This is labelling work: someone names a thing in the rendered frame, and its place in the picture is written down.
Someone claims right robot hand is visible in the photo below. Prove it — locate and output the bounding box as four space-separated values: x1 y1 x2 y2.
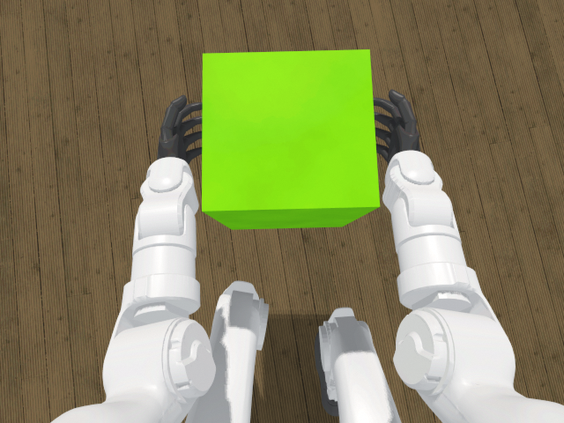
373 89 420 165

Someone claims carton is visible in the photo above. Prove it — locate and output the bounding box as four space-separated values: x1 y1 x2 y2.
202 49 380 230

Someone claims robot right thigh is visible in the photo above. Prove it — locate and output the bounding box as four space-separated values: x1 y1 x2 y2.
319 316 402 423

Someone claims robot right upper arm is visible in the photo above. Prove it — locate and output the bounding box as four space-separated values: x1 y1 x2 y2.
393 308 564 423

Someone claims robot left upper arm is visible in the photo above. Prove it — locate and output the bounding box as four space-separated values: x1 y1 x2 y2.
50 317 216 423

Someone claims robot right foot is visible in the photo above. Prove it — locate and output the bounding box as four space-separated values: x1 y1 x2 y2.
315 331 339 416

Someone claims left robot hand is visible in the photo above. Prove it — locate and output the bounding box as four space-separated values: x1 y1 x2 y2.
157 95 203 164

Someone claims robot right forearm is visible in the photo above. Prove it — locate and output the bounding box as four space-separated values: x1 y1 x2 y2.
382 151 516 364

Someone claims robot left forearm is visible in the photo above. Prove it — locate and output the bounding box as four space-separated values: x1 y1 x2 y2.
102 157 200 392

